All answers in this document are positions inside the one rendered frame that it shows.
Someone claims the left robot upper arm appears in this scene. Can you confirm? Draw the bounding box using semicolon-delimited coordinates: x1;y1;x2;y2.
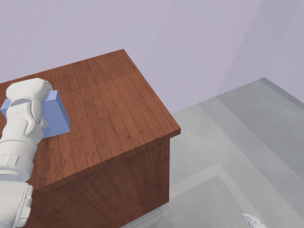
0;180;33;228

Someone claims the robot left forearm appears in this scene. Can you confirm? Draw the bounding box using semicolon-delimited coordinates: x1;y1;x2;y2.
0;96;44;182

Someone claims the table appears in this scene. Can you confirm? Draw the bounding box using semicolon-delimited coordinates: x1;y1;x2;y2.
0;49;181;228

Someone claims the sponge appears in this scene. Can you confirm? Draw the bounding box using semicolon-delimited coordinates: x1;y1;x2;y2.
0;90;70;139

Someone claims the left robot hand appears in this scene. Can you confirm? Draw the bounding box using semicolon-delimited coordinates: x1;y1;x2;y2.
6;78;53;129

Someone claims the right robot hand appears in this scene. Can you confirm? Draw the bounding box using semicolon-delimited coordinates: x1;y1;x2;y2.
241;213;266;228

